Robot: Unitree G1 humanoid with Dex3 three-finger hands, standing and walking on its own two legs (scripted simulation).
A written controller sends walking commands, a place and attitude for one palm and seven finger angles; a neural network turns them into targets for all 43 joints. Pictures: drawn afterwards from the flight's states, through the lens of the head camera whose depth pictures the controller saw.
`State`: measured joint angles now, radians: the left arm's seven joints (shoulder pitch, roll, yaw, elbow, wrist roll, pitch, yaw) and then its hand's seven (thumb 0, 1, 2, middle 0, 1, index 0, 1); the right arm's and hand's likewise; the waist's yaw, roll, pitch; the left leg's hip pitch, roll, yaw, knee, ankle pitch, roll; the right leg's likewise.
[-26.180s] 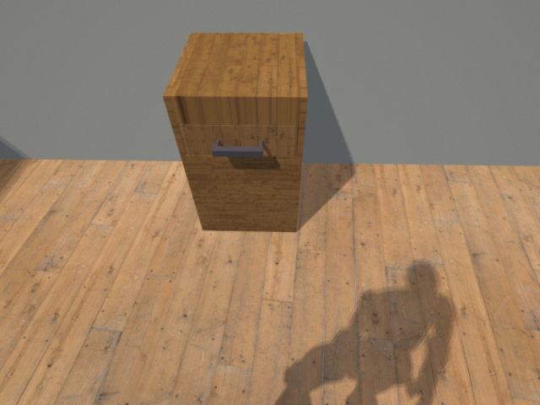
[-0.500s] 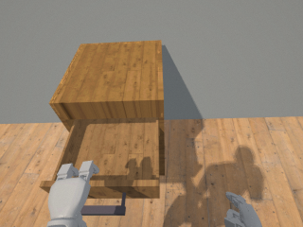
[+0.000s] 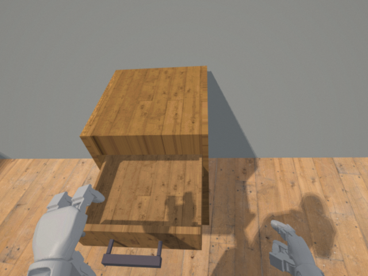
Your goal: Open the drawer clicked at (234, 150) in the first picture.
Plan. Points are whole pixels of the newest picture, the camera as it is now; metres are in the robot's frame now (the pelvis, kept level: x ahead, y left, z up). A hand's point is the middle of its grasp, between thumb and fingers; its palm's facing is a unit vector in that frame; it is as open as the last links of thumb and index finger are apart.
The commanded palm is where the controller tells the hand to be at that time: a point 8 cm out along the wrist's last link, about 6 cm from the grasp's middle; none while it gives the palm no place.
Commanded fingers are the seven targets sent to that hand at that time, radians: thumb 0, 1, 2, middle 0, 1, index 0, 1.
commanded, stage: draw the hand back to the body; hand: left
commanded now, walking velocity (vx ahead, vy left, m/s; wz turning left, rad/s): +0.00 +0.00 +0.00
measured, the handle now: (133, 252) +0.23 +0.20 -0.20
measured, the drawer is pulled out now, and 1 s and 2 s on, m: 0.28 0.28 0.28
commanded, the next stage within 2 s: step back with the hand held close in 0.96 s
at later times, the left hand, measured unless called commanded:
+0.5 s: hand (61, 212) +0.18 +0.22 +0.16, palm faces +0.34 -0.85 -0.41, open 11.0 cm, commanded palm +0.13 +0.26 +0.19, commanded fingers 0.00 0.48 0.72 -0.23 -0.57 -0.23 -0.57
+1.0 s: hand (55, 204) +0.18 +0.21 +0.19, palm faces +0.41 -0.82 -0.40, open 7.6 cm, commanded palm +0.13 +0.26 +0.21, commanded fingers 0.00 0.90 0.90 -0.20 -0.30 -0.20 -0.30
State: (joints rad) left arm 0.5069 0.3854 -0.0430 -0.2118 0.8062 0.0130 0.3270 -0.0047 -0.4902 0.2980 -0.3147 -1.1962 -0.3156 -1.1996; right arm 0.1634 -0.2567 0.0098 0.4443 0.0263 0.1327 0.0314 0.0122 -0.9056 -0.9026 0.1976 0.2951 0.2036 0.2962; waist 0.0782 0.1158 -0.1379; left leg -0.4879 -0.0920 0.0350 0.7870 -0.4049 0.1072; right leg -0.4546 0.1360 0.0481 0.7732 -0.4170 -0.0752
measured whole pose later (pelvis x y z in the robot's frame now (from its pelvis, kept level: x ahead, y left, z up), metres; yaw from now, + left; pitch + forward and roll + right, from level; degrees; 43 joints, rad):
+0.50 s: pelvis +0.02 -0.01 +0.03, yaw +4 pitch +0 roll -1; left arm 0.63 0.34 0.20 -0.48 -0.09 -0.07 0.11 0.00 0.15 0.57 -0.26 -0.78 -0.26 -0.78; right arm 0.22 -0.24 0.03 0.58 0.04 -0.07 -0.06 0.01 -0.90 -0.90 0.20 0.30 0.20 0.30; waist 0.03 0.09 -0.04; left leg -0.22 -0.11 -0.05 0.51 -0.29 0.09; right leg -0.16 0.11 0.01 0.46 -0.30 -0.09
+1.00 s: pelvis +0.02 -0.03 +0.03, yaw +4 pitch -1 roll +0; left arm 0.59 0.35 0.27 -0.49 -0.11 -0.07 0.10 0.01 0.85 0.88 -0.21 -0.32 -0.21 -0.33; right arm 0.19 -0.23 0.03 0.59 0.04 -0.06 -0.07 0.01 -0.90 -0.90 0.20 0.30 0.20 0.30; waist 0.05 0.07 -0.03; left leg -0.17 -0.09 -0.06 0.46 -0.27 0.06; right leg -0.09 0.13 0.00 0.38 -0.26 -0.11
